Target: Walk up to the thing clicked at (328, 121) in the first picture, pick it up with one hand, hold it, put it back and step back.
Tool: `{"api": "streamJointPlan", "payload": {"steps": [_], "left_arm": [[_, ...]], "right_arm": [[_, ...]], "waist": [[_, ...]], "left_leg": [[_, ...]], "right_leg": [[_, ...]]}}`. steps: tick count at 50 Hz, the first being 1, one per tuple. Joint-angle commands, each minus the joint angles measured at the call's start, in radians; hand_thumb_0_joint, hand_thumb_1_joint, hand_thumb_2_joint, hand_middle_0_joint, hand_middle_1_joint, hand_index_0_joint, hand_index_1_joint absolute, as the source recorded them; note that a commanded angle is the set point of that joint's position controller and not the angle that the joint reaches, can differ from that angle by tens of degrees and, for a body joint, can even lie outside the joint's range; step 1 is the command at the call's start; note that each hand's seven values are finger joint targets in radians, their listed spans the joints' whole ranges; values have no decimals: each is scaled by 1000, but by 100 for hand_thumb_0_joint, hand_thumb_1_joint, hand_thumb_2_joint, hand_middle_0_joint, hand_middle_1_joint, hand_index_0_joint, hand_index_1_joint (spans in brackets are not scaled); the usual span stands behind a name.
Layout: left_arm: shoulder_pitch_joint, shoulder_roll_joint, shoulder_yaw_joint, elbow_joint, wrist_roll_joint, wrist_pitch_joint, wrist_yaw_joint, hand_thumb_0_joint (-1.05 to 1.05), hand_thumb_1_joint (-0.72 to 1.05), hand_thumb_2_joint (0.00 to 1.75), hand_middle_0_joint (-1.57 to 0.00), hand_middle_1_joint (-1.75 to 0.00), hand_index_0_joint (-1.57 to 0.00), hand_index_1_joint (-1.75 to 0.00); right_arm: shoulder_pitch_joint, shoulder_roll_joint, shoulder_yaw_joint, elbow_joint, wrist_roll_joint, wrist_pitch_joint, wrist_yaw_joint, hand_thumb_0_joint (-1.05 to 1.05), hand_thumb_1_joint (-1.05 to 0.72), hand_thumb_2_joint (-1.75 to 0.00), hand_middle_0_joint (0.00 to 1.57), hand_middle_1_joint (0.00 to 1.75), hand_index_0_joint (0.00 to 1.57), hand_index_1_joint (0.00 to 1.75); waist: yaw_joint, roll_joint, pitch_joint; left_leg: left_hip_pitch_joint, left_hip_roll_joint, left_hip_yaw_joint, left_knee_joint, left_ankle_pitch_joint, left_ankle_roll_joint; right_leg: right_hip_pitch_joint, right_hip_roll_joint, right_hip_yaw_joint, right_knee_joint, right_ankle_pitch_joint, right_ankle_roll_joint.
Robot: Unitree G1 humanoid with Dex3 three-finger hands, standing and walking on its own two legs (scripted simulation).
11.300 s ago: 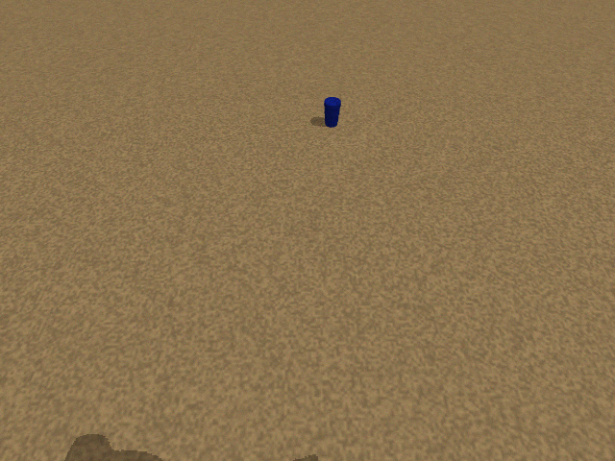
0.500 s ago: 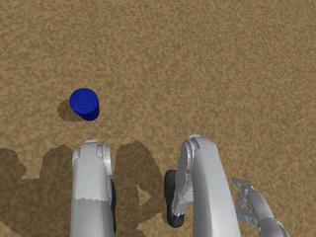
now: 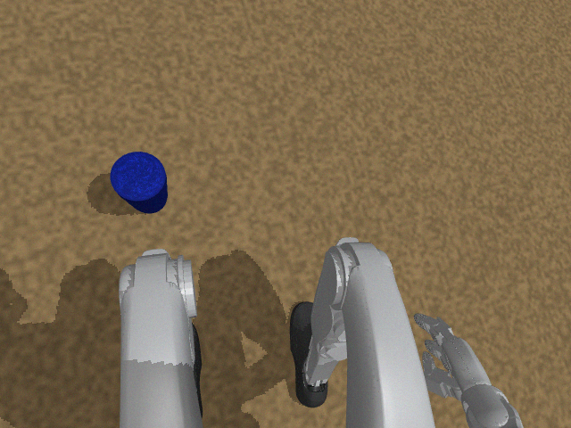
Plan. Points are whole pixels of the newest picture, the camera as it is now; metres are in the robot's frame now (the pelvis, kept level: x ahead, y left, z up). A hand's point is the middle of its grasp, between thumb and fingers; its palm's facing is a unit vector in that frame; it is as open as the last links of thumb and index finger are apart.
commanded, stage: approach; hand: left
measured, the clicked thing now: (144, 187) +0.47 +0.21 -0.30
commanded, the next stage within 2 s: close in in 0.54 s
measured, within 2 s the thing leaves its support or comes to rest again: neither
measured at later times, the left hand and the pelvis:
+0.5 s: hand (26, 197) +0.41 +0.35 -0.16, palm faces +0.11 -0.99 +0.02, open 17.6 cm; pelvis -0.01 +0.00 -0.06, yaw -4 degrees
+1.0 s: hand (113, 200) +0.43 +0.26 -0.26, palm faces +0.13 -0.99 +0.04, open 17.5 cm; pelvis -0.02 +0.01 -0.09, yaw -9 degrees
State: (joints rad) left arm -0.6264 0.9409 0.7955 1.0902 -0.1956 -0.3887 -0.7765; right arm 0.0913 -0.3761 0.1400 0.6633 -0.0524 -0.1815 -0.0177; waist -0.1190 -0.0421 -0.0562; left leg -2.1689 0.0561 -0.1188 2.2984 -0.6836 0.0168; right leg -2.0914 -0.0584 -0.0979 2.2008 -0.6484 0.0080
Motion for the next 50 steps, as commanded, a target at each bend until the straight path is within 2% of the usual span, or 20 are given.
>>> {"api": "streamJointPlan", "payload": {"steps": [1, 7, 8, 9, 10, 14, 16, 19, 20, 22, 23, 25, 30, 32, 33, 34, 39, 43, 47, 50], "left_arm": [[-124, 376, 68, -161, -62, -61, -3, 0, -59, 1, -5, -8, -5, -8], [-134, 265, 35, -74, -109, -150, 0, 0, -61, 3, -4, -10, -5, -9], [-149, 249, 19, -65, -108, -169, 4, 0, -61, 4, -4, -11, -5, -10], [-159, 260, 20, -55, -107, -190, 10, 0, -60, 5, -4, -11, -5, -11], [-156, 236, -1, -25, -106, -208, 13, 0, -61, 5, -4, -11, -5, -11], [-196, 242, -27, -5, -86, -277, 45, 0, -61, 6, -4, -11, -5, -10], [-190, 299, 3, -5, -78, -316, 63, 0, -61, 6, -4, -12, -5, -11], [-211, 316, 6, -9, -73, -385, 81, 0, -61, 6, -4, -12, -5, -11], [-195, 336, 25, 6, -77, -404, 88, 0, -59, 6, -4, -12, -5, -11], [-169, 307, 4, 58, -69, -434, 99, 0, -59, 7, -4, -12, -5, -11], [-155, 328, 16, 66, -65, -452, 108, 0, -57, 8, -3, -12, -4, -11], [-113, 310, 12, 107, -61, -483, 124, 0, -57, 9, -3, -12, -4, -11], [-146, 224, -63, 162, -72, -564, 157, 0, -52, 8, -3, -11, -4, -10], [-156, 233, -78, 182, -71, -601, 177, 0, -53, 7, -3, -11, -4, -9], [-158, 226, -89, 200, -71, -616, 187, 0, -60, 6, -3, -11, -5, -8], [-153, 249, -76, 201, -71, -632, 202, 0, -61, 6, -3, -11, -5, -9], [-166, 219, -99, 245, -61, -700, 293, 0, -58, 6, -3, -11, -6, -8], [-174, 194, -127, 238, -15, -731, 382, 0, -59, 6, -3, -10, -6, -7], [-159, 168, -158, 244, 19, -745, 460, 0, -58, 7, -2, -10, -6, -7], [-167, 136, -205, 257, 37, -754, 502, 0, -57, 8, -4, -12, -8, -8]], "right_arm": [[126, -254, -85, -50, 13, -23, -19, 0, -90, -90, 20, 30, 20, 30], [91, -254, -64, -53, -2, -37, -10, 0, -90, -90, 20, 30, 20, 30], [91, -257, -59, -54, -6, -39, -8, 0, -91, -90, 20, 30, 20, 30], [80, -262, -54, -55, -11, -40, -6, 0, -90, -90, 20, 30, 20, 30], [77, -259, -48, -49, -19, -39, -2, 0, -91, -90, 20, 30, 20, 30], [52, -271, -26, -55, -50, -32, 11, 0, -90, -90, 20, 30, 20, 30], [28, -281, -10, -57, -63, -26, 17, 0, -90, -90, 20, 30, 20, 30], [1, -294, 22, -59, -89, -9, 27, 0, -90, -90, 20, 30, 20, 30], [-12, -298, 29, -60, -97, -2, 29, 0, -91, -90, 20, 30, 20, 30], [-39, -305, 50, -61, -114, 12, 33, 0, -90, -90, 20, 30, 20, 30], [-53, -312, 61, -63, -123, 18, 34, 0, -90, -90, 20, 30, 20, 30], [-83, -317, 78, -66, -141, 31, 37, 0, -90, -90, 20, 30, 20, 30], [-135, -331, 129, -72, -177, 48, 44, 0, -91, -90, 20, 30, 20, 30], [-160, -340, 150, -73, -190, 53, 46, 0, -91, -90, 20, 30, 20, 30], [-165, -342, 162, -70, -198, 57, 48, 0, -91, -90, 20, 30, 20, 30], [-169, -347, 175, -74, -207, 63, 50, 0, -91, -90, 20, 30, 20, 30], [-208, -360, 222, -84, -250, 89, 61, 0, -91, -90, 20, 30, 20, 30], [-216, -380, 234, -97, -273, 109, 76, 0, -91, -90, 20, 30, 20, 30], [-224, -379, 247, -104, -290, 130, 89, 0, -91, -90, 20, 30, 20, 30], [-240, -378, 252, -115, -295, 143, 95, 0, -90, -90, 20, 30, 20, 30]], "waist": [[40, 291, -600], [-10, 215, -507], [-24, 203, -491], [-19, 208, -489], [-26, 211, -487], [-39, 246, -473], [-27, 262, -478], [-46, 311, -504], [-35, 319, -512], [-52, 339, -487], [-50, 348, -478], [-54, 358, -449], [-128, 337, -395], [-137, 321, -373], [-151, 323, -364], [-152, 319, -371], [-173, 343, -324], [-179, 403, -279], [-195, 389, -217], [-215, 340, -170]], "left_leg": [[484, -21, 20, -311, 130, 4], [405, -17, 10, -241, 116, 8], [393, -16, 5, -231, 110, 8], [399, -13, -2, -227, 105, 5], [406, -11, 1, -211, 110, 3], [388, -6, 4, -177, 69, -2], [383, -3, 0, -163, 59, -4], [416, 4, -11, -137, 114, -14], [422, 5, -11, -119, 121, -14], [442, 11, -22, -105, 153, -22], [441, 13, -31, -100, 159, -26], [435, 16, -36, -83, 156, -29], [419, 27, -69, -33, 157, -33], [394, 29, -79, -20, 129, -32], [397, 31, -82, -7, 145, -34], [396, 31, -88, 5, 165, -35], [405, 39, -113, 28, 200, -45], [462, 46, -140, 6, 224, -65], [398, 42, -149, 6, 156, -60], [352, 44, -158, 6, 101, -51]], "right_leg": [[259, 53, -29, -196, 101, -45], [227, 63, -44, -167, 96, -40], [215, 66, -52, -159, 90, -40], [199, 66, -54, -146, 86, -42], [197, 69, -54, -142, 90, -41], [196, 74, -67, -119, 64, -40], [203, 79, -76, -98, 57, -40], [229, 81, -91, -59, 104, -40], [235, 85, -90, -53, 108, -39], [227, 87, -101, -32, 131, -40], [225, 90, -110, -20, 133, -41], [228, 94, -120, -10, 136, -40], [240, 105, -154, 12, 156, -33], [246, 109, -166, 18, 145, -32], [265, 112, -170, 21, 165, -29], [287, 115, -177, 26, 184, -26], [312, 123, -202, 40, 225, -21], [285, 126, -234, 58, 236, -20], [300, 130, -249, 49, 212, -15], [286, 133, -255, 36, 185, -11]]}}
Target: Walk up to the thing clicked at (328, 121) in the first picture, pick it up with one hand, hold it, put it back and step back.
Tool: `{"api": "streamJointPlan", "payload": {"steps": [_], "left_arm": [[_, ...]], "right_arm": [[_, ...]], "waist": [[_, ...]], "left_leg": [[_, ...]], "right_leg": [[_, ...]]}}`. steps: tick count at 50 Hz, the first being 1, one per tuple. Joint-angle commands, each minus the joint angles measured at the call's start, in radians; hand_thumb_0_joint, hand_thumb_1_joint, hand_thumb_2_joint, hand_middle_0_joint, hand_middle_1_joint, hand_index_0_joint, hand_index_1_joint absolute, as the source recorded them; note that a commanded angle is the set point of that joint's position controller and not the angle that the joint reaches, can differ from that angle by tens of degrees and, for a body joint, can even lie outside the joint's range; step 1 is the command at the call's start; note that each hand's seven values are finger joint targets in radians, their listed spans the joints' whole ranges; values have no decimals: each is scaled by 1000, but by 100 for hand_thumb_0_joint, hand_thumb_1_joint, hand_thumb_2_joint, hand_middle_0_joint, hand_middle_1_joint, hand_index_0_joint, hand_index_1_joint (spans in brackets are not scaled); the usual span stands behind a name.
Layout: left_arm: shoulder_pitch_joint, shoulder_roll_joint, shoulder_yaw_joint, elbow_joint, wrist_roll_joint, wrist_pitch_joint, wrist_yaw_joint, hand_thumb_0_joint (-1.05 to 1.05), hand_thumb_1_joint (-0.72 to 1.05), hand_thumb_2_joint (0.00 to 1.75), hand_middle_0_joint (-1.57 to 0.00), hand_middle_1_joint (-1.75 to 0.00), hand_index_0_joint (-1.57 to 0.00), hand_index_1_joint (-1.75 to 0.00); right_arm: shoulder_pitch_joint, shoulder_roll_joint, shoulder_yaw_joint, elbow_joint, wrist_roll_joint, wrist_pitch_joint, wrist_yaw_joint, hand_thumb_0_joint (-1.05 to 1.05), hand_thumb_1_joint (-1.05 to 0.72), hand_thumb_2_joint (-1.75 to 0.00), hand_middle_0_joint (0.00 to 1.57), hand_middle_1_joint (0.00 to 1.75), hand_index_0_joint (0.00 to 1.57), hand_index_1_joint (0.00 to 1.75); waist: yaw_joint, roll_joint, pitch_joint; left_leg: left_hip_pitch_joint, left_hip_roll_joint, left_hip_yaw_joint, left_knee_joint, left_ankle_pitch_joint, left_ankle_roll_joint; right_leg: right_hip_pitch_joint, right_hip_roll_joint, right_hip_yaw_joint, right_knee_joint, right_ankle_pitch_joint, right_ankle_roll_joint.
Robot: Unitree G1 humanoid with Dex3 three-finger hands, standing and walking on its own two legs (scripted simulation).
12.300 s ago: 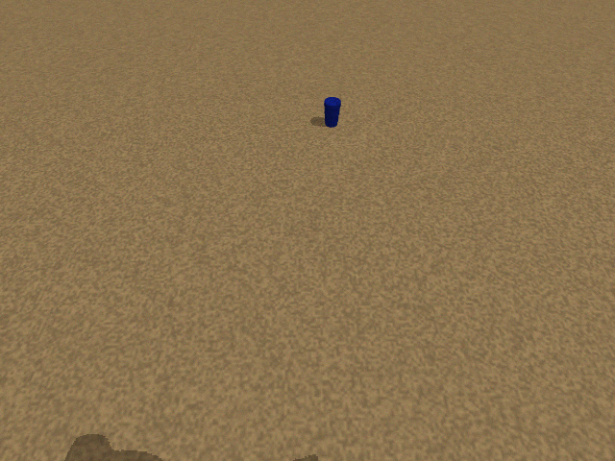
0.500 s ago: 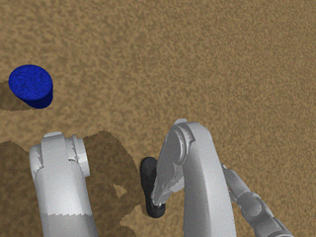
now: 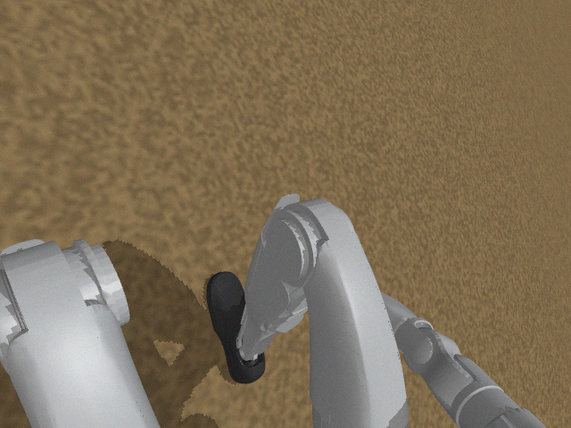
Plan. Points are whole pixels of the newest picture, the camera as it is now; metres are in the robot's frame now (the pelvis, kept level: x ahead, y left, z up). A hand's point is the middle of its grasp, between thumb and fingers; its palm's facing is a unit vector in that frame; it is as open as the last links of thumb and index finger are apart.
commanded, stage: close in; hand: left
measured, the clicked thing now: out of the picture +0.45 +0.27 -0.21
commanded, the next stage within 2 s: close in 0.24 s
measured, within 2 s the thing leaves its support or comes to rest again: leaves its support in 1.40 s
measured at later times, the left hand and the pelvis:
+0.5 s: hand out of the picture +0.42 +0.29 -0.18, palm faces +0.30 -0.95 +0.00, open 15.6 cm; pelvis -0.01 +0.00 +0.00, yaw -1 degrees
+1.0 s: hand out of the picture +0.44 +0.28 -0.18, palm faces +0.33 -0.95 -0.01, open 11.4 cm; pelvis +0.00 +0.00 +0.01, yaw -2 degrees
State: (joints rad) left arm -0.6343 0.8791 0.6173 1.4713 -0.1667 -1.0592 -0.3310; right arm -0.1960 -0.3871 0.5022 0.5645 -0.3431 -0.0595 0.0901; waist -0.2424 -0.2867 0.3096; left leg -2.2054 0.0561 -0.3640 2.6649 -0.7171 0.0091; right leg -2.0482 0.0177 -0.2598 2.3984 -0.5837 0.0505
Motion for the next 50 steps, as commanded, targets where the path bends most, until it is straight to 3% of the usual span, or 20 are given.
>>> {"api": "streamJointPlan", "payload": {"steps": [1, 2, 4, 12, 15, 18, 20, 24, 29, 32, 37, 43, 46, 50], "left_arm": [[-161, 187, -35, -130, 8, -86, 65, 0, -57, 10, -6, -14, -9, -11], [-151, 181, -40, -120, 8, -89, 78, 0, -57, 9, -6, -13, -10, -10], [-188, 164, -69, -114, 9, -99, 98, 0, -54, 12, -6, -15, -10, -11], [-197, 180, -92, -76, 18, -138, 170, 0, -46, 14, -7, -13, -9, -11], [-176, 177, -90, -67, 27, -144, 192, 0, -46, 16, -6, -14, -8, -12], [-190, 170, -102, -64, 32, -151, 212, 0, -38, 22, -10, -14, -10, -14], [-198, 172, -111, -65, 37, -153, 217, 0, -22, 33, -25, -27, -25, -27], [-226, 184, -116, -67, 50, -163, 236, 0, 7, 43, -33, -34, -33, -34], [-242, 184, -129, -67, 46, -163, 250, 0, 23, 50, -41, -40, -40, -41], [-243, 176, -136, -56, 52, -159, 255, 0, 33, 54, -44, -43, -43, -44], [-263, 192, -113, -40, 57, -150, 293, 0, 36, 62, -52, -53, -51, -53], [-293, 189, -128, -61, 78, -153, 313, 0, 38, 77, -72, -73, -71, -73], [-295, 188, -133, -66, 83, -153, 318, 0, 37, 89, -83, -85, -81, -87], [-299, 162, -166, -62, 103, -147, 321, 0, 36, 100, -95, -99, -94, -101]], "right_arm": [[49, -371, -109, -20, -8, 23, -11, 0, -90, -90, 20, 30, 20, 30], [42, -370, -107, -22, -10, 25, -10, 0, -91, -90, 20, 30, 20, 30], [35, -375, -100, -32, -13, 28, -7, 0, -91, -90, 20, 30, 20, 30], [23, -371, -76, -48, -26, 40, 0, 0, -91, -90, 20, 30, 20, 30], [26, -371, -73, -47, -32, 48, 1, 0, -90, -90, 20, 30, 20, 30], [28, -373, -64, -44, -36, 54, 2, 0, -89, -90, 20, 30, 20, 30], [30, -373, -63, -37, -38, 57, 1, 0, -88, -90, 20, 30, 20, 30], [29, -378, -59, -36, -43, 65, 4, 0, -87, -90, 20, 30, 20, 30], [27, -369, -52, -28, -45, 66, 6, 0, -87, -90, 20, 30, 20, 30], [38, -370, -50, -19, -48, 72, 7, 0, -87, -89, 20, 30, 20, 30], [27, -368, -49, -24, -46, 85, 7, 0, -86, -89, 20, 30, 20, 30], [21, -362, -56, -21, -51, 88, 8, 0, -87, -90, 20, 30, 20, 30], [31, -357, -54, -17, -55, 90, 12, 0, -87, -90, 20, 30, 20, 30], [27, -357, -57, -11, -55, 90, 15, 0, -88, -90, 20, 30, 20, 30]], "waist": [[-104, 588, -540], [-95, 583, -528], [-128, 555, -512], [-129, 514, -468], [-122, 540, -479], [-134, 552, -477], [-146, 564, -476], [-156, 582, -464], [-160, 543, -492], [-170, 559, -496], [-164, 547, -463], [-173, 563, -463], [-176, 574, -505], [-181, 603, -475]], "left_leg": [[403, 44, 79, -365, 131, -45], [397, 46, 74, -365, 121, -45], [375, 44, 62, -363, 85, -38], [320, 43, 52, -360, -2, -24], [359, 48, 44, -369, 39, -33], [364, 49, 35, -369, 73, -39], [370, 48, 39, -357, 91, -38], [389, 53, 21, -371, 90, -44], [359, 43, 47, -335, 89, -29], [379, 46, 36, -342, 120, -36], [368, 49, 29, -357, 107, -36], [371, 50, 36, -360, 82, -35], [398, 50, 36, -356, 120, -38], [417, 54, 20, -377, 122, -48]], "right_leg": [[246, 57, -99, -160, 121, -49], [236, 59, -98, -157, 115, -50], [229, 58, -105, -163, 99, -45], [226, 67, -104, -178, 50, -41], [235, 69, -108, -172, 81, -42], [246, 71, -112, -163, 111, -44], [251, 72, -111, -164, 130, -41], [242, 70, -120, -157, 132, -43], [277, 76, -110, -183, 142, -38], [282, 77, -116, -177, 164, -40], [266, 76, -119, -185, 149, -42], [256, 77, -113, -195, 132, -42], [276, 81, -113, -192, 157, -45], [245, 77, -121, -180, 156, -48]]}}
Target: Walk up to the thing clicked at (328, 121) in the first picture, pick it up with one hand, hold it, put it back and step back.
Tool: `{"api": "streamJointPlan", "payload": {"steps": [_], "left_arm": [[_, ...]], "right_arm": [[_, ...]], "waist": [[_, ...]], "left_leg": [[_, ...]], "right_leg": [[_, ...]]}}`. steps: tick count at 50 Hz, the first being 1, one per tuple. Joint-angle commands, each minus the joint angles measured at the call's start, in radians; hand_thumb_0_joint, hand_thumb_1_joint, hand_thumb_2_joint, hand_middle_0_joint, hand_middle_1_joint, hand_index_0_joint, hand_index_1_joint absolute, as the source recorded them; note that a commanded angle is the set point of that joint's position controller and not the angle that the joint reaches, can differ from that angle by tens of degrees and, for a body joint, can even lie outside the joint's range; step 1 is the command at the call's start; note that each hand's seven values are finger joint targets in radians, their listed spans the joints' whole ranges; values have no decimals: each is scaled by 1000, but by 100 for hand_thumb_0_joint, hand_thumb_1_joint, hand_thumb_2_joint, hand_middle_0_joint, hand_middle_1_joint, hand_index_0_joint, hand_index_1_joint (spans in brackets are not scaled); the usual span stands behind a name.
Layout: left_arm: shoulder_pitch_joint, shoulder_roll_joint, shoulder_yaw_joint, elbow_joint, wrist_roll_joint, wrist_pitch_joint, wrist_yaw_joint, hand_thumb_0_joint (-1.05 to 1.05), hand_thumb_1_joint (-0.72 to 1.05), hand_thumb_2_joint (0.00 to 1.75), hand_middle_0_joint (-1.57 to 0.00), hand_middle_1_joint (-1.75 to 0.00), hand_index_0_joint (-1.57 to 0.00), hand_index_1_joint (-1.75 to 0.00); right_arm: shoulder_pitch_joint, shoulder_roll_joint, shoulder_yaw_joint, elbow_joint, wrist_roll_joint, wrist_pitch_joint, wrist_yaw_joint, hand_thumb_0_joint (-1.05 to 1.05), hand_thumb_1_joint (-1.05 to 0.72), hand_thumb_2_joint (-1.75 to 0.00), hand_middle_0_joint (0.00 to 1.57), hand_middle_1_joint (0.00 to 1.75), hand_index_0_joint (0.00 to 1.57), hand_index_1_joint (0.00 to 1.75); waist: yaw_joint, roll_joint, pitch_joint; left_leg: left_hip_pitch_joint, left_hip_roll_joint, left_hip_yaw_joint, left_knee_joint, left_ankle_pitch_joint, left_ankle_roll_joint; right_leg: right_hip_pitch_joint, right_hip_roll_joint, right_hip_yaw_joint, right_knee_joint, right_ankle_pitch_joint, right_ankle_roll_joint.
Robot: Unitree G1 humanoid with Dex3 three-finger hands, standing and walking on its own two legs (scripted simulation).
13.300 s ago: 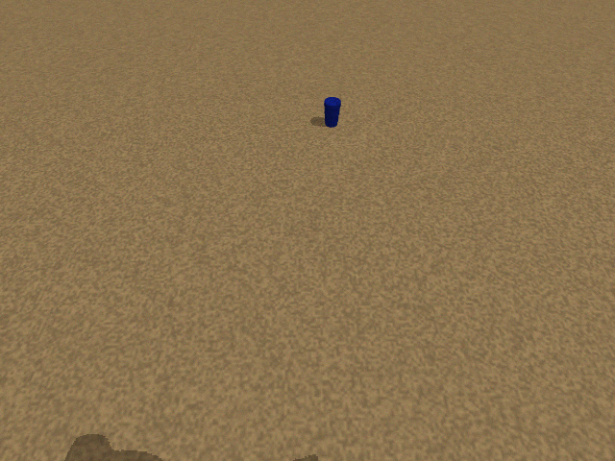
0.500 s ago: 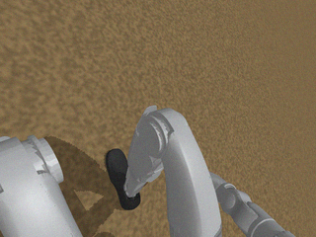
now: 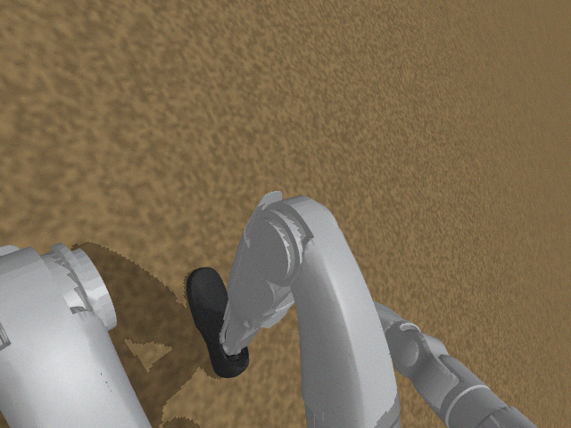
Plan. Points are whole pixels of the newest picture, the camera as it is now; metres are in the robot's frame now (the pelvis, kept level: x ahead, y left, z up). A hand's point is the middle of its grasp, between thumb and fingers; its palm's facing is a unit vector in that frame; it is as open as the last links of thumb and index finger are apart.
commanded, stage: settle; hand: left
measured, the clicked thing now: out of the picture +0.45 +0.29 -0.22
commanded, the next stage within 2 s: none
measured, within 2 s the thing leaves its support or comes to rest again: leaves its support in 0.40 s
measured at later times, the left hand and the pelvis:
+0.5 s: hand out of the picture +0.43 +0.29 -0.17, palm faces +0.34 -0.94 -0.01, open 12.0 cm; pelvis +0.00 +0.00 +0.00, yaw +1 degrees
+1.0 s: hand out of the picture +0.40 +0.32 -0.05, palm faces +0.32 -0.94 -0.06, open 12.0 cm; pelvis +0.01 -0.01 +0.03, yaw +7 degrees
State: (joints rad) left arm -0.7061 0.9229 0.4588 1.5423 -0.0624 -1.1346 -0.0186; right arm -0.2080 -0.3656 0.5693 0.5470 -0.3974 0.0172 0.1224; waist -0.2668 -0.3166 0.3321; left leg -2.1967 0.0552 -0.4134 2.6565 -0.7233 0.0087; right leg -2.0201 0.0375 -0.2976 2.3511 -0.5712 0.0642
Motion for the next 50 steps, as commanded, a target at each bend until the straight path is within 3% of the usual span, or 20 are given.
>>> {"api": "streamJointPlan", "payload": {"steps": [1, 5, 12, 13, 16, 21, 23, 24, 26, 29, 30, 35, 38, 41, 42, 44, 45, 48, 50], "left_arm": [[-228, 116, -15, -135, 3, -72, 7, 0, 37, 102, -97, -102, -96, -104], [-215, 90, -33, -144, -5, -64, 1, 0, 28, 115, -109, -119, -107, -122], [-233, 106, -28, -243, -32, -53, -28, 0, 17, 129, -123, -139, -122, -142], [-228, 122, -15, -268, -35, -52, -29, 0, 15, 130, -125, -141, -124, -144], [-258, 134, 9, -348, -45, -41, -27, 0, 9, 131, -127, -144, -126, -147], [-267, 184, 68, -538, -43, -5, -10, 0, 6, 137, -129, -149, -128, -153], [-254, 168, 70, -586, -43, 21, -5, 0, 1, 138, -131, -152, -130, -155], [-256, 114, 43, -614, -43, 36, -7, 0, 0, 140, -131, -153, -130, -157], [-258, 118, 48, -643, -36, 65, 1, 0, 0, 138, -131, -152, -130, -155], [-216, 56, 7, -701, -31, 110, -15, 0, -5, 134, -129, -149, -129, -153], [-203, 11, -33, -693, -32, 128, -27, 0, -2, 133, -129, -149, -129, -152], [-172, -82, -51, -732, -64, 204, -61, 0, -7, 130, -128, -148, -128, -150], [-181, -74, -22, -790, -74, 243, -79, 0, -4, 129, -127, -147, -128, -149], [-210, -130, -56, -821, -81, 275, -93, 0, -1, 132, -129, -151, -130, -153], [-195, -124, -38, -816, -81, 289, -95, 0, -1, 132, -129, -150, -130, -152], [-235, -122, -51, -882, -75, 297, -107, 0, -1, 131, -128, -149, -129, -151], [-182, -130, -40, -859, -79, 312, -113, 0, 0, 130, -128, -149, -129, -151], [-254, -138, -44, -943, -90, 332, -122, 0, -3, 128, -126, -146, -126, -149], [-224, -125, -19, -935, -97, 352, -123, 0, -5, 126, -124, -145, -125, -147]], "right_arm": [[38, -380, -126, 6, -1, 14, -16, 0, -88, -90, 20, 30, 20, 30], [40, -375, -126, 8, 0, 11, -13, 0, -90, -91, 20, 30, 20, 30], [55, -380, -135, 17, 15, 14, -13, 0, -90, -91, 20, 30, 20, 30], [57, -376, -137, 18, 16, 12, -13, 0, -90, -91, 20, 30, 20, 30], [69, -372, -147, 20, 21, 12, -13, 0, -90, -91, 20, 30, 20, 30], [107, -359, -187, 16, 32, 19, -16, 0, -90, -91, 20, 30, 20, 30], [121, -353, -207, 12, 40, 22, -16, 0, -90, -91, 20, 30, 20, 30], [126, -347, -221, 10, 44, 23, -16, 0, -90, -91, 20, 30, 20, 30], [143, -342, -239, 10, 57, 23, -18, 0, -90, -91, 20, 30, 20, 30], [169, -327, -274, 5, 77, 26, -16, 0, -90, -91, 20, 30, 20, 30], [173, -328, -287, 5, 89, 25, -15, 0, -90, -91, 20, 30, 20, 30], [206, -308, -347, -1, 144, 19, -10, 0, -90, -91, 20, 30, 20, 30], [243, -290, -376, 0, 171, 19, -13, 0, -90, -90, 20, 30, 20, 30], [250, -273, -409, 1, 197, 16, -14, 0, -90, -90, 20, 30, 20, 30], [281, -267, -420, 26, 203, 20, -16, 0, -90, -90, 20, 30, 20, 30], [276, -260, -440, 17, 215, 17, -19, 0, -89, -90, 20, 30, 20, 30], [294, -254, -451, 32, 221, 19, -21, 0, -90, -90, 20, 30, 20, 30], [311, -235, -475, 41, 237, 21, -29, 0, -89, -90, 20, 30, 20, 30], [330, -224, -485, 53, 248, 22, -34, 0, -90, -90, 20, 30, 20, 30]], "waist": [[-158, 644, -493], [-155, 623, -522], [-139, 657, -559], [-122, 663, -582], [-118, 689, -625], [-75, 759, -730], [-70, 784, -758], [-75, 782, -763], [-65, 788, -762], [-48, 777, -809], [-53, 767, -785], [-7, 688, -777], [24, 678, -840], [30, 671, -829], [38, 651, -847], [54, 684, -870], [70, 677, -891], [77, 664, -932], [92, 664, -969]], "left_leg": [[413, 54, 73, -369, 133, -48], [413, 48, 82, -353, 154, -42], [428, 49, 86, -358, 179, -45], [429, 47, 95, -351, 177, -43], [447, 47, 98, -353, 208, -45], [505, 47, 124, -369, 235, -46], [510, 47, 132, -386, 214, -48], [522, 47, 132, -393, 219, -49], [495, 42, 142, -407, 196, -46], [505, 37, 157, -411, 230, -44], [479, 33, 158, -421, 215, -42], [414, 19, 174, -456, 121, -25], [424, 13, 188, -468, 141, -21], [387, 4, 205, -489, 63, -12], [398, 3, 213, -486, 62, -11], [405, -1, 217, -516, 40, -12], [416, -4, 229, -513, 59, -11], [406, -10, 256, -519, 52, -5], [421, -15, 273, -516, 80, -3]], "right_leg": [[216, 56, -83, -132, 147, -62], [241, 59, -78, -142, 168, -60], [251, 56, -76, -135, 179, -64], [265, 58, -68, -136, 182, -65], [275, 56, -64, -130, 200, -68], [295, 48, -32, -132, 211, -75], [286, 45, -24, -137, 193, -79], [272, 43, -21, -140, 200, -80], [259, 39, -15, -145, 185, -82], [256, 35, 0, -150, 209, -87], [235, 33, -1, -148, 198, -87], [167, 23, 15, -161, 124, -89], [166, 16, 32, -159, 130, -92], [125, 12, 48, -174, 71, -97], [129, 11, 55, -184, 65, -96], [107, 4, 64, -178, 42, -101], [120, 4, 72, -184, 51, -102], [127, 0, 96, -201, 34, -104], [141, -2, 109, -209, 47, -105]]}}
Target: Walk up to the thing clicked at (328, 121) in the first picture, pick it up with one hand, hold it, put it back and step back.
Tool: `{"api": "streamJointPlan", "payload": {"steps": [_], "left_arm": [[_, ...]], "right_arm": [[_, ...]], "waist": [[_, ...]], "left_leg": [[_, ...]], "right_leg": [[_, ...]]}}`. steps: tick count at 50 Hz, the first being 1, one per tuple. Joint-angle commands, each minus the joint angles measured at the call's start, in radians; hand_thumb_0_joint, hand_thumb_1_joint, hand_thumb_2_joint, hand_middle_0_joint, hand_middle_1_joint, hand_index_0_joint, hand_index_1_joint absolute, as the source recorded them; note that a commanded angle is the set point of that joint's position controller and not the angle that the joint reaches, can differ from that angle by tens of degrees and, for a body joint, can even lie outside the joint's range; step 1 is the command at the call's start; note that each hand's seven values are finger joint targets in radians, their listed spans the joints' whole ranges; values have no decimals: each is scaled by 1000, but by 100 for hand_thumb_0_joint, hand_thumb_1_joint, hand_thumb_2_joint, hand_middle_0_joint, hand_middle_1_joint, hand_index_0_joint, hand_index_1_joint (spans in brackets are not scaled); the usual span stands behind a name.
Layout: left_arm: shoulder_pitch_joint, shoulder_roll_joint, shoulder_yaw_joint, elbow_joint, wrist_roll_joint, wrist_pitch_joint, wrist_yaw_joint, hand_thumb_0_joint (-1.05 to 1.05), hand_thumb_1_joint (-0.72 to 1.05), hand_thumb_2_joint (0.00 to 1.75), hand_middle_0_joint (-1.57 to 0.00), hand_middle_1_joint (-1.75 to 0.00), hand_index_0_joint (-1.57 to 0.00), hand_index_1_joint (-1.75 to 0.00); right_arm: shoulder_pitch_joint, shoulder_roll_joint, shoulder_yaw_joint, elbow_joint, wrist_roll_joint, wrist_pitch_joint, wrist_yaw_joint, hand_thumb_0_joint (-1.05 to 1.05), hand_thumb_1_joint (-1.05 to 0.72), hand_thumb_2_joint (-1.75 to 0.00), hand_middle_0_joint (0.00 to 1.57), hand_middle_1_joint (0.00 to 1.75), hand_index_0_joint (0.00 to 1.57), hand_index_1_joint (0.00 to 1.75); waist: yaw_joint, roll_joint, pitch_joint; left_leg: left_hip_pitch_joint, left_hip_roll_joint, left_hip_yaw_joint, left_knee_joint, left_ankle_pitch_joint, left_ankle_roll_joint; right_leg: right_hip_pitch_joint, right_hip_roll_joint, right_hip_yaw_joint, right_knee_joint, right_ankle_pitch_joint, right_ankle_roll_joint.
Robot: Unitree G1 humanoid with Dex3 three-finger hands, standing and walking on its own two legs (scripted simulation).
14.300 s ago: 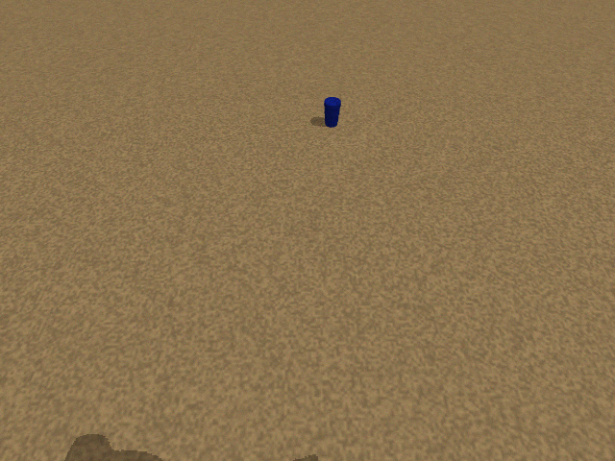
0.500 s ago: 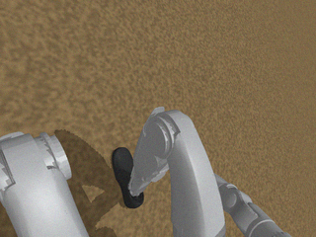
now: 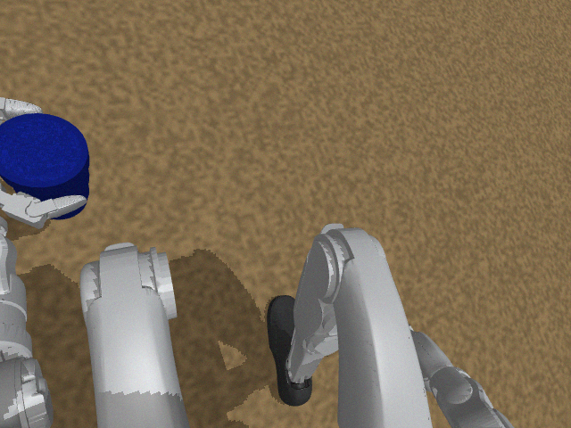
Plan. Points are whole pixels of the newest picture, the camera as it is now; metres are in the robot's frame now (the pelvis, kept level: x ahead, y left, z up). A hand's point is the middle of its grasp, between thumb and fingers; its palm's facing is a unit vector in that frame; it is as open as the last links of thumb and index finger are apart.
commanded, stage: settle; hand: left
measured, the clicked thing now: (51, 176) +0.42 +0.27 -0.11
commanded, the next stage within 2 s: lift in 1.04 s
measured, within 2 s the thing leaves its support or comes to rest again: neither
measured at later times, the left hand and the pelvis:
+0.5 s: hand (29, 127) +0.44 +0.27 -0.02, palm faces +0.22 -0.97 -0.06, open 12.0 cm; pelvis +0.02 -0.01 +0.03, yaw +4 degrees
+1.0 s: hand (16, 126) +0.42 +0.27 +0.02, palm faces +0.24 -0.97 -0.06, open 12.0 cm; pelvis +0.01 -0.01 +0.06, yaw +6 degrees
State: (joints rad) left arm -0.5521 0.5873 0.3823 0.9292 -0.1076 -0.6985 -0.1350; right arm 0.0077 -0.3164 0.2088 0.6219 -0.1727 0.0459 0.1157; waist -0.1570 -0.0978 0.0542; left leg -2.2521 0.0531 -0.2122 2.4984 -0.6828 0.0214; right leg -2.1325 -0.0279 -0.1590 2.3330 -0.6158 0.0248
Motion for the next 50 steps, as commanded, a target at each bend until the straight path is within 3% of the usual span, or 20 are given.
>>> {"api": "streamJointPlan", "payload": {"steps": [1, 5, 7, 9, 13, 15, 20, 21, 23, 27, 29, 30, 32, 35, 37, 39, 40, 43, 49, 50], "left_arm": [[-384, 215, 64, -329, -51, -79, -6, 0, -7, 125, -123, -143, -123, -146], [-388, 196, 74, -380, -63, -64, -27, 0, -4, 125, -124, -144, -125, -146], [-342, 164, 66, -319, -69, -45, -42, 0, -3, 126, -124, -145, -125, -147], [-372, 183, 90, -344, -79, -44, -50, 0, -4, 126, -125, -146, -126, -148], [-334, 138, 89, -301, -91, -22, -83, 0, -6, 126, -124, -146, -125, -147], [-342, 159, 112, -320, -91, -17, -89, 0, -5, 125, -127, -146, -127, -148], [-368, 155, 125, -372, -91, -7, -94, 0, -4, 128, -130, -149, -130, -151], [-321, 141, 133, -340, -91, 2, -93, 0, -4, 128, -130, -149, -130, -150], [-377, 152, 131, -407, -86, 1, -89, 0, -4, 129, -129, -149, -129, -151], [-347, 132, 142, -398, -83, 13, -82, 0, -6, 131, -130, -151, -131, -153], [-356, 118, 131, -406, -77, 15, -79, 0, -5, 131, -129, -150, -130, -152], [-321, 75, 115, -362, -79, 21, -81, 0, -3, 131, -129, -150, -130, -152], [-377, 116, 126, -425, -72, 13, -79, 0, -5, 132, -129, -150, -130, -152], [-331, 88, 119, -366, -69, 19, -85, 0, -5, 132, -128, -149, -128, -151], [-384, 74, 108, -415, -78, 14, -86, 0, -6, 132, -129, -151, -130, -152], [-328, 70, 117, -345, -73, 22, -83, 0, -8, 132, -128, -151, -129, -153], [-365, 53, 92, -364, -74, 17, -86, 0, -8, 131, -126, -149, -127, -151], [-361, 80, 112, -361, -65, 12, -85, 0, -7, 130, -126, -148, -127, -149], [-369, 48, 80, -338, -70, 1, -85, 0, -8, 131, -123, -146, -124, -147], [-385, 63, 98, -350, -69, -4, -81, 0, -10, 131, -123, -147, -125, -148]], "right_arm": [[113, -265, -127, -24, 29, -8, -31, 0, -90, -90, 20, 30, 20, 30], [156, -246, -152, 1, 44, -7, -40, 0, -89, -90, 20, 30, 20, 30], [155, -237, -154, 0, 57, -10, -44, 0, -90, -90, 20, 30, 20, 30], [168, -230, -162, 3, 62, -13, -47, 0, -90, -90, 20, 30, 20, 30], [180, -221, -177, 4, 70, -20, -51, 0, -91, -91, 20, 30, 20, 30], [184, -219, -186, 5, 74, -24, -55, 0, -91, -91, 20, 30, 20, 30], [200, -203, -202, 7, 83, -31, -62, 0, -91, -91, 20, 30, 20, 30], [201, -201, -207, 1, 85, -33, -64, 0, -91, -91, 20, 30, 20, 30], [208, -196, -213, 9, 85, -37, -68, 0, -91, -91, 20, 30, 20, 30], [218, -188, -225, 17, 89, -41, -73, 0, -91, -91, 20, 30, 20, 30], [217, -183, -228, 17, 89, -44, -75, 0, -91, -91, 20, 30, 20, 30], [208, -184, -229, 12, 92, -46, -75, 0, -91, -91, 20, 30, 20, 30], [205, -184, -236, 14, 91, -48, -79, 0, -91, -91, 20, 30, 20, 30], [209, -181, -240, 20, 91, -53, -78, 0, -91, -91, 20, 30, 20, 30], [207, -178, -241, 12, 95, -57, -79, 0, -91, -91, 20, 30, 20, 30], [216, -179, -244, 19, 93, -60, -79, 0, -91, -91, 20, 30, 20, 30], [205, -178, -242, 18, 97, -63, -80, 0, -91, -91, 20, 30, 20, 30], [213, -177, -248, 23, 95, -65, -81, 0, -91, -91, 20, 30, 20, 30], [198, -165, -246, 23, 99, -80, -81, 0, -91, -90, 20, 30, 20, 30], [205, -165, -248, 23, 96, -82, -81, 0, -91, -90, 20, 30, 20, 30]], "waist": [[-17, 426, -690], [-7, 434, -769], [-10, 393, -741], [-4, 365, -764], [1, 314, -784], [20, 316, -808], [39, 316, -857], [49, 296, -859], [46, 316, -877], [51, 306, -891], [46, 305, -885], [42, 289, -850], [47, 320, -863], [48, 295, -858], [45, 308, -868], [47, 275, -864], [38, 287, -842], [55, 297, -856], [44, 279, -815], [46, 263, -843]], "left_leg": [[457, -15, 76, -361, 33, -12], [507, -20, 92, -371, 107, -15], [479, -21, 95, -378, 104, -11], [463, -25, 106, -377, 102, -6], [450, -28, 127, -369, 129, 1], [463, -29, 133, -379, 133, 1], [479, -30, 150, -394, 162, 0], [485, -31, 151, -400, 166, 1], [495, -29, 156, -406, 171, 1], [525, -30, 157, -416, 221, 1], [523, -31, 159, -425, 215, 2], [524, -31, 153, -440, 204, 2], [538, -31, 157, -448, 175, 0], [545, -32, 160, -458, 183, 0], [551, -36, 160, -472, 172, -1], [556, -34, 163, -466, 179, 2], [552, -35, 159, -474, 166, 1], [576, -36, 164, -491, 154, -3], [546, -39, 165, -518, 66, 2], [545, -40, 170, -505, 83, 4]], "right_leg": [[255, 61, -24, -197, 82, -65], [274, 52, -5, -195, 132, -67], [269, 48, 1, -203, 121, -66], [302, 47, 9, -223, 117, -62], [339, 42, 27, -245, 138, -55], [346, 39, 33, -253, 137, -56], [387, 35, 52, -267, 154, -57], [389, 36, 53, -274, 153, -56], [399, 35, 60, -279, 159, -57], [411, 33, 62, -286, 198, -56], [409, 32, 64, -293, 192, -58], [386, 30, 60, -298, 175, -59], [375, 29, 63, -306, 150, -61], [390, 28, 63, -315, 155, -60], [382, 26, 64, -320, 146, -63], [396, 28, 65, -331, 151, -58], [367, 26, 64, -325, 138, -63], [378, 25, 69, -338, 124, -63], [358, 25, 73, -361, 48, -63], [382, 27, 76, -366, 64, -61]]}}
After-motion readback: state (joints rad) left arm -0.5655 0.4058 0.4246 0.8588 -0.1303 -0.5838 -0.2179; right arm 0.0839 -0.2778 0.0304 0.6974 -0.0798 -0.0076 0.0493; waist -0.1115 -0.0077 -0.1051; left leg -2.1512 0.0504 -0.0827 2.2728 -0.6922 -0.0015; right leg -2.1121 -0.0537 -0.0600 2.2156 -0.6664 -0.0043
